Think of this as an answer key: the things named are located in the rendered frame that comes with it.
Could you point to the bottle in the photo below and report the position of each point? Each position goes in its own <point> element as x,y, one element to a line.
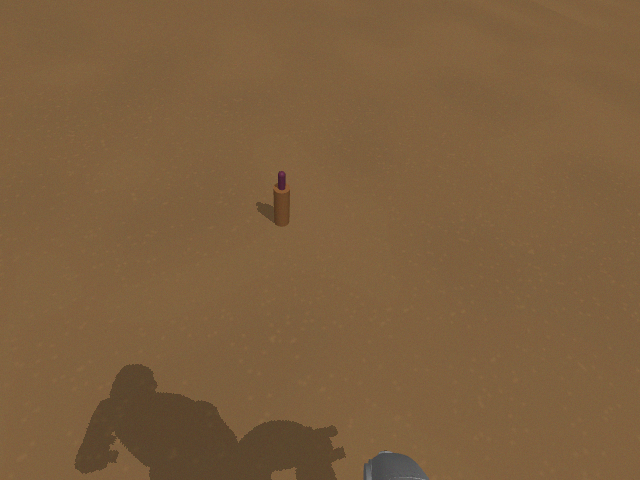
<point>281,201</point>

